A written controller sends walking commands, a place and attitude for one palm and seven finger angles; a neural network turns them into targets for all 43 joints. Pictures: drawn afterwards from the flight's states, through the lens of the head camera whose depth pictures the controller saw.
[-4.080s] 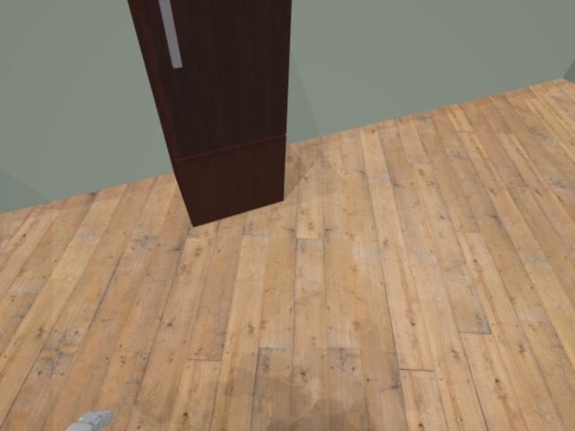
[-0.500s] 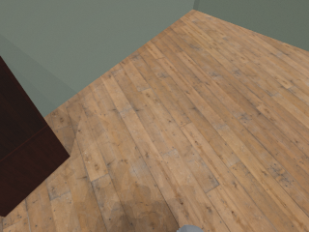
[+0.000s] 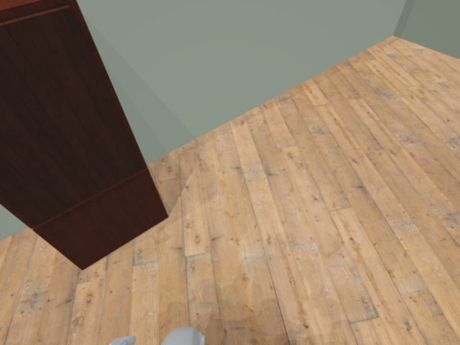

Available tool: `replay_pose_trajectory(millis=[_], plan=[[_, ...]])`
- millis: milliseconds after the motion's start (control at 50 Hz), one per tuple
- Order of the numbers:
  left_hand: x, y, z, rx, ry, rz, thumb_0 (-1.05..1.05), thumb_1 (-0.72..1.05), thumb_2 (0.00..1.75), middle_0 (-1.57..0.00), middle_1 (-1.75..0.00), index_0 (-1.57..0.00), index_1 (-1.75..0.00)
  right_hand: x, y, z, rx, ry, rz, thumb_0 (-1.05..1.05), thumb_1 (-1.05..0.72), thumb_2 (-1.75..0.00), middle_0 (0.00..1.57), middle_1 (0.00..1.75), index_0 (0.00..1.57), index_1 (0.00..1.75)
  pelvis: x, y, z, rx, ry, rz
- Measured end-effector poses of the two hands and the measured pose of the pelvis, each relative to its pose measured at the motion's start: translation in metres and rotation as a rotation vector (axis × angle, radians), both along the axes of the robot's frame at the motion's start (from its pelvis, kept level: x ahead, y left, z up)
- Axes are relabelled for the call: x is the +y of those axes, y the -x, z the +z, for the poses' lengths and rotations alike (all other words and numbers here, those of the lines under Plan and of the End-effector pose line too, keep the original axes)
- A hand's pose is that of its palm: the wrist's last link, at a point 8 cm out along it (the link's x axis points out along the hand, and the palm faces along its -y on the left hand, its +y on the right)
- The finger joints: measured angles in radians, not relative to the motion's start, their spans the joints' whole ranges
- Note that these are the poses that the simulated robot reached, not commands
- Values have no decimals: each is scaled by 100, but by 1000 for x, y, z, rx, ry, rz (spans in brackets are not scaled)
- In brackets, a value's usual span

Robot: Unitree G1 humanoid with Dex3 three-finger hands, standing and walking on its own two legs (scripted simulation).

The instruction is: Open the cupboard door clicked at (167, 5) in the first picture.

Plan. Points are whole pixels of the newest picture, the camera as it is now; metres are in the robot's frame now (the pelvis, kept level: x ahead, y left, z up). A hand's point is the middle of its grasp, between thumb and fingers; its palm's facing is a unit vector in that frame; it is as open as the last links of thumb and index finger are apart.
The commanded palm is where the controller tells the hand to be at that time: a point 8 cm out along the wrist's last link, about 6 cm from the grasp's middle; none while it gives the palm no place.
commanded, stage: turn to face it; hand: left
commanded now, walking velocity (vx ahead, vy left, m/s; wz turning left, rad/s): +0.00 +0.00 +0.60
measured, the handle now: out of the picture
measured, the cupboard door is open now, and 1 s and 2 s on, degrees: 0 0 0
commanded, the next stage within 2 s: take the last steps up to it in 0.92 s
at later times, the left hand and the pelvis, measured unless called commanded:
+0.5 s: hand out of the picture +0.00 +0.29 -0.17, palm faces +0.32 -0.91 -0.27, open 7.4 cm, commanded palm none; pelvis -0.02 +0.05 +0.00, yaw +16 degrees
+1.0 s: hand out of the picture -0.06 +0.20 -0.15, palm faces +0.52 -0.81 -0.27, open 7.4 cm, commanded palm none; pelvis -0.02 -0.01 +0.00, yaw +32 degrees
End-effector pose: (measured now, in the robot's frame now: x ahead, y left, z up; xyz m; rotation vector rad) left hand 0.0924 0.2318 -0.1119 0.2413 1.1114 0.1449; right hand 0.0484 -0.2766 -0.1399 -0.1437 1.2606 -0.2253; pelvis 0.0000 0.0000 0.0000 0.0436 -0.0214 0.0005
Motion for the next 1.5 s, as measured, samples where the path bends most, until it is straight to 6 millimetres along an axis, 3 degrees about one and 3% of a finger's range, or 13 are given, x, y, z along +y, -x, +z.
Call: replay_pose_trajectory(millis=[100,260,340,460,660,740,860,980,1060,1160,1240,1360,1500], plan=[[20,52,-14,81,9,108,0,90,89,-20,-30,-21,-30,17,-37,3,-8,13,118,1,-91,-90,19,30,20,30,8,5,-3,1,8,69],[77,136,-49,228,22,291,0,90,89,-20,-30,-20,-30,78,-101,10,-127,48,316,1,-91,-90,19,30,20,30,40,11,-22,14,34,172],[93,145,-43,234,18,338,0,91,89,-20,-30,-20,-30,98,-102,20,-139,55,355,1,-91,-90,20,30,20,30,49,14,-14,10,55,204],[101,126,-26,123,15,360,0,91,89,-20,-30,-20,-30,110,-90,22,-101,35,383,1,-91,-90,20,30,20,30,53,17,-4,8,63,265],[77,88,-7,-31,-15,383,0,91,89,-20,-30,-20,-30,86,-68,1,-6,-8,405,1,-91,-90,20,30,20,30,26,18,-6,12,49,376],[54,90,-3,-72,-44,401,0,90,89,-20,-30,-20,-30,66,-69,-17,26,-27,417,1,-91,-90,20,30,20,30,7,17,-14,10,39,417],[22,129,6,-21,-33,482,0,90,89,-20,-30,-20,-30,53,-81,-12,50,-30,475,1,-91,-90,20,30,20,30,-5,17,-3,-5,13,492],[2,174,-3,42,4,578,0,90,89,-20,-30,-21,-30,59,-93,-6,72,-7,553,1,-91,-90,19,30,20,30,-7,20,0,-5,7,554],[-6,214,-15,101,42,643,0,90,89,-20,-30,-21,-30,82,-105,-2,58,11,620,1,-91,-90,19,30,20,30,0,28,-2,-2,14,582],[-9,274,-40,188,110,731,0,90,89,-20,-30,-21,-30,129,-120,5,-37,24,719,1,-91,-90,19,30,20,30,20,41,-12,-6,51,615],[-6,304,-49,269,153,758,0,90,89,-20,-30,-20,-30,159,-114,15,-99,14,745,1,-91,-90,19,30,20,30,36,43,-10,-23,50,606],[14,291,-39,250,178,746,0,91,89,-20,-30,-20,-30,165,-83,21,-38,19,699,0,-93,-90,20,30,20,30,57,33,3,-41,59,619],[42,234,-37,199,166,710,0,91,90,-20,-30,-20,-30,146,-40,8,139,24,606,1,-92,-90,20,30,20,30,73,6,1,-36,38,606]])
